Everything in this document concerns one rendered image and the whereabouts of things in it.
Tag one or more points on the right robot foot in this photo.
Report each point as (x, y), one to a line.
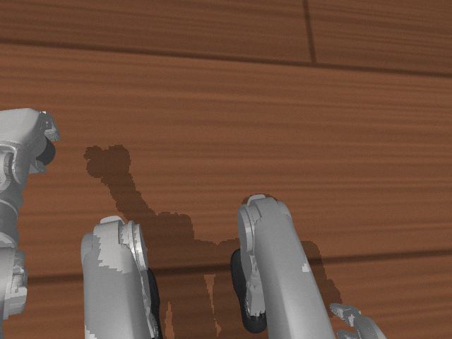
(251, 323)

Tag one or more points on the left robot hand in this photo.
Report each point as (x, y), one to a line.
(26, 127)

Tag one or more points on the left robot arm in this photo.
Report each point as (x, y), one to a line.
(14, 169)

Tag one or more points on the right robot hand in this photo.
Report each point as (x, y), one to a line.
(365, 328)

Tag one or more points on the left robot foot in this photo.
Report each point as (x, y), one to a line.
(155, 304)

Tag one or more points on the tin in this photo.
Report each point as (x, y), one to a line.
(44, 151)

